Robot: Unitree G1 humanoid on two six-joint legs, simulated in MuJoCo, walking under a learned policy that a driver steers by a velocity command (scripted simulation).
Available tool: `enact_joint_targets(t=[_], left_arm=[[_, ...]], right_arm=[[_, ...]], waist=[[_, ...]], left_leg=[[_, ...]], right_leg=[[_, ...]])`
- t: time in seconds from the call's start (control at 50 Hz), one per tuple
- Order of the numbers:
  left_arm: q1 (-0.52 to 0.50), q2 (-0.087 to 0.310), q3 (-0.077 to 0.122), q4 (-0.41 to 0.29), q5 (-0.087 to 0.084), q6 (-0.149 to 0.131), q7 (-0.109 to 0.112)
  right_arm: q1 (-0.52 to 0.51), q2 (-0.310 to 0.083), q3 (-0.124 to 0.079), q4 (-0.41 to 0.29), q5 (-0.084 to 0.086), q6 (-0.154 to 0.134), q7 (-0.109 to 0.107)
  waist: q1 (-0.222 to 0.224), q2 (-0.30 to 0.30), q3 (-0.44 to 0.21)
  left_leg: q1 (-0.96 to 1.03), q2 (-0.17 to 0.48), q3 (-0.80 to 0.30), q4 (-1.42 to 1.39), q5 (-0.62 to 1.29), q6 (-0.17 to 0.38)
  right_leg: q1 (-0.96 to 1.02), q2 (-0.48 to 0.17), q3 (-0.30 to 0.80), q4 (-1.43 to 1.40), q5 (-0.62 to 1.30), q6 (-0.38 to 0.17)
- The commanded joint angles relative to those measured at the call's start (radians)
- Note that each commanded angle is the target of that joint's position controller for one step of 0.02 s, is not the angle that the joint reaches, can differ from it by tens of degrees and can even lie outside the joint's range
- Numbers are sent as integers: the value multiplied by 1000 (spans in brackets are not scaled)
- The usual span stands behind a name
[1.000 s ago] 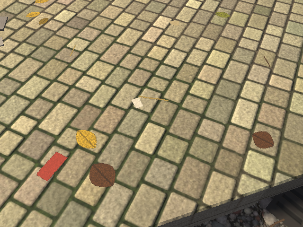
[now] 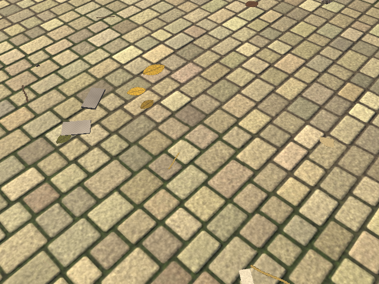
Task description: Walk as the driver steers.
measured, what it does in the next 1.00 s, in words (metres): climbs: right foot, then left foot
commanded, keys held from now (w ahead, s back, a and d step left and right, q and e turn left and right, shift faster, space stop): w+q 0.20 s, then w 0.52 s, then w+e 0.14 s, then e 0.14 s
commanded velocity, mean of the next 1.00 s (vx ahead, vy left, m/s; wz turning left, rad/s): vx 0.48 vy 0.00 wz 0.17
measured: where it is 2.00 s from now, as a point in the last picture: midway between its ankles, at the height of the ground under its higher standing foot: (168, 214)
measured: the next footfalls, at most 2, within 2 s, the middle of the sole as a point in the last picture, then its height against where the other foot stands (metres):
right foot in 0.36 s outside the picture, level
left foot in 0.82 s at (135, 229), level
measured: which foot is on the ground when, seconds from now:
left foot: down 0.00-0.36, up 0.38-0.80, down 0.82-1.00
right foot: up 0.00-0.34, down 0.36-0.84, up 0.86-1.00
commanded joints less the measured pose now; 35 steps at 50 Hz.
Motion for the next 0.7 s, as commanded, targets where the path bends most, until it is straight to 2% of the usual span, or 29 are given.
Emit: enact_joint_targets(t=[0.02, 0.04, 0.06, 0.08, 0.1, 0.12, 0.14, 0.18, 0.22, 0.26, 0.3, 0.32, 0.34, 0.36, 0.38, 0.4, 0.42, 0.44, 0.46, 0.48, 0.5, 0.52, 0.54, 0.56, 0.58, 0.6, 0.62, 0.66, 0.7], left_arm=[[84, 54, -19, -68, -19, 25, 18], [49, 38, -19, -99, -13, 11, 22], [-8, 33, -24, -123, -21, -4, 21], [-70, 44, -23, -132, -25, -13, 17], [-132, 54, -21, -142, -31, -15, 14], [-192, 56, -20, -153, -32, -11, 14], [-244, 46, -24, -166, -28, -2, 15], [-327, 8, -33, -201, -17, 21, 13], [-385, -6, -33, -216, -4, 33, 5], [-461, 5, -28, -222, -8, 36, -12], [-500, 33, -20, -223, -26, 26, -13], [-461, 56, -10, -206, -35, 18, -1], [-332, 85, 2, -160, -48, 7, 15], [-51, 100, 10, -79, -64, -10, 33], [209, 136, 27, 2, -45, -21, 29], [386, 112, 32, 43, -23, -21, 26], [450, 107, 34, 102, 13, -13, 38], [259, 124, 40, 83, 0, -16, 40], [75, 97, 40, 21, -69, -22, 67], [33, 47, 15, 26, -64, -36, 70], [14, 15, 5, 43, -55, -43, 63], [-11, -1, 1, 54, -59, -44, 52], [-24, 4, 3, 62, -64, -47, 42], [-28, 17, 4, 71, -66, -50, 36], [-9, 39, 8, 82, -63, -53, 35], [10, 69, 16, 92, -64, -54, 37], [31, 90, 22, 98, -67, -54, 41], [119, 138, 36, 122, -89, -53, 50], [165, 157, 44, 141, -99, -36, 53]], right_arm=[[-290, 14, 15, -64, -2, -80, 21], [-244, 2, 17, -55, 7, -103, 9], [-153, -9, 15, -26, -4, -122, -7], [-58, -37, 10, -14, -12, -134, -24], [30, -65, 4, -4, -15, -140, -37], [91, -84, -3, -7, -12, -143, -41], [138, -82, -6, -10, -4, -141, -35], [190, -70, -10, -19, 25, -132, -16], [203, -71, -18, -22, 46, -118, -6], [249, -110, -35, -3, 46, -100, -6], [248, -154, -52, 3, 39, -91, -12], [220, -179, -61, -3, 37, -90, -18], [179, -191, -65, -12, 31, -89, -23], [115, -178, -56, -39, 8, -92, -20], [254, -42, -16, -46, -18, -111, -42], [247, 17, 17, -45, -13, -118, -32], [30, -72, -21, -105, 34, -96, -13], [-50, -90, -37, -127, 46, -91, -22], [-156, -90, -23, -208, 132, -90, -77], [-151, -76, -19, -228, 129, -81, -93], [-98, -57, -15, -226, 124, -72, -100], [-68, -40, -13, -220, 118, -60, -106], [-77, -31, -12, -228, 112, -48, -110], [-117, -21, -4, -250, 102, -43, -111], [-161, -24, 0, -272, 86, -46, -111], [-192, -21, 3, -285, 74, -51, -108], [-224, -9, 8, -292, 71, -55, -104], [-327, -8, 11, -320, 86, -54, -99], [-399, -37, 4, -344, 97, -49, -95]], waist=[[188, -27, 28], [183, 35, 7], [136, 55, -12], [71, 77, -17], [18, 113, -14], [-25, 136, -11], [-52, 136, -9], [-73, 135, 19], [-75, 144, 71], [-91, 139, 112], [-80, 118, 98], [-51, 124, 72], [6, 115, 20], [99, 100, -144], [96, -108, -413], [180, -281, -503], [231, -72, -299], [140, -31, -52], [89, 35, -21], [26, 52, -12], [-31, 27, -6], [-63, 8, 15], [-82, 8, 47], [-84, 10, 80], [-75, 22, 84], [-64, 18, 70], [-46, 8, 53], [11, 1, 39], [43, -6, 67]], left_leg=[[-89, 182, -424, -618, 101, -21], [-130, 123, -342, -636, 159, -66], [-124, 73, -275, -632, 236, -107], [-60, 61, -257, -642, 324, -111], [52, 72, -268, -652, 441, -102], [196, 112, -315, -654, 548, -70], [333, 148, -358, -654, 625, -42], [491, 203, -422, -690, 686, 6], [568, 238, -441, -714, 720, 32], [612, 266, -434, -713, 840, 18], [603, 288, -433, -695, 1081, -23], [618, 294, -423, -651, 1231, -55], [602, 278, -393, -566, 1373, -99], [448, 256, -373, -398, 1424, -151], [135, 156, -378, -103, 1072, -223], [-224, -27, -287, 352, -30, -304], [-315, 15, -291, 503, 33, -218], [-360, 85, -279, 510, 138, -164], [-238, 127, -259, 511, 176, -132], [-198, 157, -261, 508, 204, -117], [-156, 192, -251, 486, 206, -103], [-153, 213, -245, 447, 214, -97], [-167, 245, -233, 363, 231, -97], [-153, 258, -201, 258, 276, -107], [-118, 262, -172, 152, 354, -121], [-58, 264, -148, 18, 455, -129], [28, 253, -131, -130, 534, -131], [88, 227, -122, -311, 605, -147], [31, 226, -138, -424, 610, -145]], right_leg=[[-152, -117, -144, -57, -12, 6], [-45, -134, -226, -138, -57, 28], [26, -135, -262, -238, -56, 58], [56, -131, -283, -346, -78, 99], [33, -119, -304, -436, -108, 137], [-32, -116, -312, -529, -140, 171], [-75, -114, -310, -648, -149, 193], [-63, -119, -303, -922, -112, 215], [-14, -106, -321, -1146, -83, 210], [54, -79, -366, -1301, -58, 189], [205, -39, -404, -1397, -37, 152], [282, -27, -408, -1418, -44, 130], [435, -25, -404, -1439, 14, 100], [817, -82, -356, -1320, 92, 29], [1391, -260, -171, -1172, 337, -182], [1656, -490, 229, -1307, 246, -381], [1415, -456, 280, -1510, 6, -232], [1109, -441, 171, -1585, -110, -174], [917, -438, 125, -1661, -40, -158], [815, -405, 62, -1716, -51, -148], [746, -366, -5, -1756, -117, -136], [691, -335, -61, -1777, -136, -127], [637, -310, -121, -1797, -120, -111], [563, -278, -185, -1816, -55, -98], [516, -249, -233, -1822, 13, -94], [490, -218, -282, -1813, 63, -81], [468, -191, -322, -1810, 81, -67], [546, -220, -299, -1823, 32, -62], [690, -269, -266, -1801, -14, -54]])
